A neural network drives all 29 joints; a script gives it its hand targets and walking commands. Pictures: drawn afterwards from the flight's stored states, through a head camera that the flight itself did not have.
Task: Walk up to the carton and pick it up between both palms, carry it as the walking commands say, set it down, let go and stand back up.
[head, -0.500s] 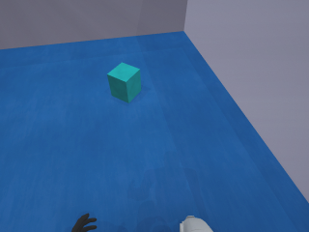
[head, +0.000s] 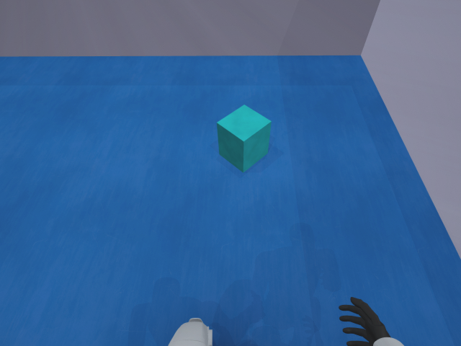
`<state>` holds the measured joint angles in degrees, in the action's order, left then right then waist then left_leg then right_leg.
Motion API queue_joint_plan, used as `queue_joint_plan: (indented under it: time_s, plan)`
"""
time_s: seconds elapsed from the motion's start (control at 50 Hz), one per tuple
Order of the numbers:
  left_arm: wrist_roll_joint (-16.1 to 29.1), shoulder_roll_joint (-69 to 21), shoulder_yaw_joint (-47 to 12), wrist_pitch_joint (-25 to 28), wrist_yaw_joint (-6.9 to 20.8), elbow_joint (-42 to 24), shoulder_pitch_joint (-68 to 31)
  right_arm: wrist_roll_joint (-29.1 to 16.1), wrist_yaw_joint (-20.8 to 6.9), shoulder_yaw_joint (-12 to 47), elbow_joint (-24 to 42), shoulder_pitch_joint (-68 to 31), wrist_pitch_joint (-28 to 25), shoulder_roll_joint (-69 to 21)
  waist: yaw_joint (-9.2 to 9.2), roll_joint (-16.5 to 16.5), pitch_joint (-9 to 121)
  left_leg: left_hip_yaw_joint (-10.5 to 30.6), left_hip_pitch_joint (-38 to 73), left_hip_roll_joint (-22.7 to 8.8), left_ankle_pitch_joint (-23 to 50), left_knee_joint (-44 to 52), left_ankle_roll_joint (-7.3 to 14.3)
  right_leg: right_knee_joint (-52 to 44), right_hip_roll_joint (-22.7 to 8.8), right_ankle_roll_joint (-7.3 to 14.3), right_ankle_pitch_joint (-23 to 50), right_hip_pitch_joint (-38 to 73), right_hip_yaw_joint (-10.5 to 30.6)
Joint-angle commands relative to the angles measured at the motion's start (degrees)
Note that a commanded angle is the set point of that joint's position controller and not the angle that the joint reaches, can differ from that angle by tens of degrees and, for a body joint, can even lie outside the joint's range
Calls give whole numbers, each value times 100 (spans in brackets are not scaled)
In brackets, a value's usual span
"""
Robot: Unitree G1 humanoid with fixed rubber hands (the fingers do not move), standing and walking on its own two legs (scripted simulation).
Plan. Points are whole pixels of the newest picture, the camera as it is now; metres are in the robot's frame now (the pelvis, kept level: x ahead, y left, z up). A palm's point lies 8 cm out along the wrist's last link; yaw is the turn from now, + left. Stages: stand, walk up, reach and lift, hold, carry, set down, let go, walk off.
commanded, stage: walk up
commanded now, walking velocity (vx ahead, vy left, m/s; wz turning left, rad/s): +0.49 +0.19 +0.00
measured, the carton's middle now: (243, 138) +1.21 +0.07 -0.65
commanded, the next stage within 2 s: none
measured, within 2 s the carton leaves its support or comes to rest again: neither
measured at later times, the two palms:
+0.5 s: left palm (146, 203) +0.43 +0.27 -0.12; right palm out of the picture +0.12 -0.17 -0.14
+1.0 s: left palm (128, 227) +0.39 +0.32 -0.17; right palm (301, 150) +0.64 -0.12 -0.13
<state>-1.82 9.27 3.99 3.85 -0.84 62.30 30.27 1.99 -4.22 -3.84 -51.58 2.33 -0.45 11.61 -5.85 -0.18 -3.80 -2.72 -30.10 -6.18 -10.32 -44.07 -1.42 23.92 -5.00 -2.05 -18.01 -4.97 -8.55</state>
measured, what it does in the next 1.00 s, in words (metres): walks ahead: left foot, then right foot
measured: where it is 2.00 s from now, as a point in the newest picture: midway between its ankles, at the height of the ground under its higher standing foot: (234, 221)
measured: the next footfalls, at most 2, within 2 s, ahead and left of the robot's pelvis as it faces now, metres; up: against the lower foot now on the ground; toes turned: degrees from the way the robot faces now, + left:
left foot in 0.12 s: +0.19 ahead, +0.17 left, +0.00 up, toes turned +8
right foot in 0.52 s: +0.40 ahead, -0.08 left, +0.00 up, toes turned -9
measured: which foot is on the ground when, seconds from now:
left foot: up 0.00-0.10, down 0.12-0.54, up 0.56-0.90, down 0.92-1.00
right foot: down 0.00-0.12, up 0.14-0.50, down 0.52-0.94, up 0.96-1.00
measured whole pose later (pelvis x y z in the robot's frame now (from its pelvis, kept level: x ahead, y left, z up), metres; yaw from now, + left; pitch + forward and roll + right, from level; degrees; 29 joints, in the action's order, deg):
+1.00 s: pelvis +0.48 +0.10 -0.02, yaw +0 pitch -2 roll +0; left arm -1.6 11.5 2.8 2.7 0.7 62.7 25.6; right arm 2.4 -2.0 -3.0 -54.5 3.4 -3.4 10.1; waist -4.8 3.5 -4.3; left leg -9.4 -22.6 -5.8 -12.5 -38.4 0.6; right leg 55.8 -7.4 -1.7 -30.4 -11.9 -3.0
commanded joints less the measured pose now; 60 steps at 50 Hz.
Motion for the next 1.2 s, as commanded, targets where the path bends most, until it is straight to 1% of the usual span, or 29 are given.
queue_joint_plan:
  time_s: [0.0, 0.04, 0.06, 0.08, 0.1, 0.12, 0.16, 0.26, 0.3, 0.34, 0.4, 0.44, 0.46, 0.48, 0.5, 0.52, 0.62, 0.68, 0.76, 0.84, 0.86, 0.88, 0.9, 0.92, 0.96, 0.98, 1.02, 1.06, 1.18]
  plan:
    - [-8, 1099, 152, 71, -13, -297, 44, 6, -5, -55, 271, -106, -64, 265, 170, 931, -347, -504, 1110, 101, 81, 992, 50, -1012, -1599, 753, 1467, -718, 1006]
    - [5, 911, 105, 67, 70, -326, -150, -10, 49, -114, -33, 556, -154, 351, 479, 837, -82, -665, 2293, 390, 75, 1351, 86, 40, -1230, 602, 1956, -1238, 617]
    - [34, 791, 50, 51, 117, -370, -227, 31, 128, -262, -457, 1700, -253, 580, 933, 210, 538, -426, 3509, 259, -246, 1662, 275, 1446, -820, 463, 1779, -1567, 178]
    - [109, 354, -62, 74, 171, -624, -323, 66, 235, -391, -667, 2786, -352, 1191, 1283, -1099, 1516, 1836, 4927, -1557, -463, 2046, 786, 3717, -136, 168, -337, -2879, -178]
    - [46, 350, -50, 78, 94, -680, -349, 65, 356, -482, -606, 3090, -386, 1684, 1315, -1733, 1553, 3466, 5042, -2520, -223, 2744, 1032, 4823, 39, 172, -1720, -3653, 384]
    - [88, 529, 7, 83, 46, -769, -675, -14, 398, -490, -726, 2702, -379, 1486, 1260, -1294, 1149, 3150, 4542, -2314, 153, 2788, 1419, 5251, -229, 198, -1155, -3773, 825]
    - [84, 441, 24, 99, 155, -759, -1214, 36, 360, -194, -650, 1715, -409, 857, 874, -510, 182, 2046, 2651, -1624, -100, 3002, 886, 5102, -527, 284, -263, -3234, 903]
    - [52, 363, 11, -77, 161, -723, -1141, -96, 350, 8, -794, 1769, -541, 492, 666, -1259, 12, 1593, 2193, -1312, 901, 3231, 1040, 4066, -426, 321, 218, -2662, 647]
    - [68, 385, 31, -110, 187, -933, -1730, -37, 396, 78, -823, 1852, -531, 349, 652, -817, 62, 1274, 2555, -1210, 1305, 3103, 1099, 3167, -391, 243, -102, -2690, 589]
    - [86, 291, -46, -117, 231, -1057, -2066, -35, 444, 41, -875, 1848, -493, 459, 585, -1261, -320, 768, 2218, -880, 1353, 3159, 918, 2309, -333, 223, 72, -2432, 479]
    - [80, 202, -112, -137, 250, -1190, -2612, -5, 439, 9, -953, 1971, -453, 586, 547, -604, -465, 774, 2019, -1104, 925, 3208, 918, 1288, -138, 192, 172, -1876, 270]
    - [27, 372, -82, -97, 194, -983, -2160, -72, 447, -27, -1051, 2068, -494, 669, 331, -220, -81, 372, 1833, -931, 2013, 2291, 728, 529, 129, 287, 543, -689, 120]
    - [-14, 685, 28, -3, 140, -761, -1337, -141, 420, -27, -1038, 2097, -484, 619, -41, 292, 537, 1, 1227, -507, 2244, 931, 509, 336, 16, 500, 1030, 756, 392]
    - [-75, 1321, 192, 53, 94, -402, -159, -216, 411, 21, -820, 1991, -504, 377, -402, 1400, 1600, -388, 220, 36, 359, -1039, 237, -12, -1447, 913, 1031, 2299, 1990]
    - [-135, 1691, 244, 81, 7, -264, 171, -267, 440, 69, -681, 1825, -498, 236, -379, 2230, 1716, -218, -698, 466, -2069, -1943, 241, -544, -2373, 1306, 1541, 2737, 3386]
    - [-88, 1624, 225, 47, -10, -315, -216, -211, 427, -22, -658, 1631, -443, 537, -289, 1517, 1208, 154, -702, 291, -1769, -2464, 257, -566, -2193, 1394, 1589, 1927, 3244]
    - [-23, 1076, 16, 104, -32, -526, -1019, 18, 297, -39, -632, 1482, -249, 11, 244, 539, 191, 193, -984, -164, -876, -2296, 72, -987, -1903, 1288, 820, 264, 2455]
    - [7, 837, -12, 144, -30, -361, -793, 2, 240, 35, -497, 1238, -82, -162, 424, 365, -168, 182, -252, -334, -594, -1368, -33, -1260, -1930, 1225, 1295, -738, 2127]
    - [-18, 867, -4, 120, 4, -520, -1443, -68, 42, 45, -113, 828, 32, 17, 789, 1220, -595, -24, 842, -246, -270, 557, -53, -1383, -1513, 786, 973, -1591, 1168]
    - [35, 1179, 58, 79, 87, -421, -861, -33, -14, -13, -205, 826, -107, 270, 591, 819, -88, -685, 2031, 145, 347, 1172, -2, -546, -1182, 601, 587, -1552, 711]
    - [-13, 992, -9, 60, 144, -281, -639, 17, 76, -76, -465, 1395, -198, 381, 865, 163, 384, -688, 3002, 272, 91, 1388, 39, 471, -800, 500, 780, -1675, 438]
    - [52, 524, -120, 42, 185, -282, -585, 80, 180, -182, -669, 2249, -272, 661, 1316, -534, 835, 448, 4020, -619, -254, 1737, 263, 1981, -171, 247, 313, -2447, -82]
    - [79, 341, -164, 17, 181, -516, -534, 119, 296, -382, -807, 2984, -309, 1562, 1501, -2498, 1625, 2519, 4633, -2177, -1158, 2714, 742, 3976, 127, 152, -1817, -3179, 138]
    - [17, 550, -88, 30, 148, -546, -757, 53, 388, -399, -747, 2659, -282, 1713, 1281, -1934, 850, 3250, 3808, -2275, -1844, 3214, 997, 4793, -63, 163, -1716, -3647, 660]
    - [66, 627, -19, 29, 190, -802, -1486, 65, 370, -216, -621, 1834, -276, 1065, 1070, -1038, 88, 2606, 2550, -2013, -2522, 3543, 985, 5002, -411, 167, -754, -3591, 879]
    - [107, 434, -46, 1, 208, -700, -1281, 99, 334, -183, -400, 1344, -326, 1033, 915, -822, -42, 2154, 2108, -1790, -2174, 3550, 684, 4799, -428, 185, -262, -3300, 845]
    - [55, 298, -13, -111, 206, -530, -804, 92, 326, -130, -381, 1235, -446, 994, 720, -453, 59, 1893, 2012, -1850, -523, 3383, 701, 4555, -497, 124, -115, -2932, 812]
    - [62, 378, -28, -200, 237, -577, -750, -13, 319, -100, -444, 1203, -501, 906, 512, -818, -26, 1546, 1891, -1724, 121, 3324, 736, 4099, -527, 208, 89, -2756, 864]
    - [79, 240, -89, -328, 386, -1132, -2178, 32, 408, -110, -549, 1477, -438, 845, 661, -1021, -424, 393, 1481, -1375, 175, 3345, 625, 1718, -418, 111, 238, -2097, 511]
